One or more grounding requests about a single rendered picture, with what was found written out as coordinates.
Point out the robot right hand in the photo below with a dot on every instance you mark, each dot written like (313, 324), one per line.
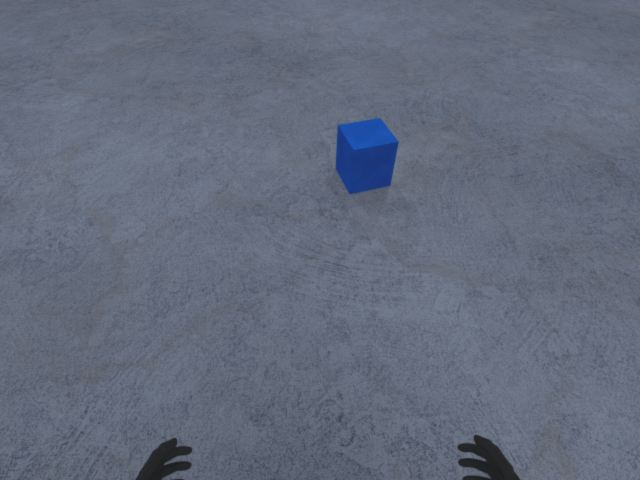
(497, 466)

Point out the carton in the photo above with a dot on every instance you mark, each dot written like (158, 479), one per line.
(365, 156)

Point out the robot left hand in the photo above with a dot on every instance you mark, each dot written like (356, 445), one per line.
(154, 468)

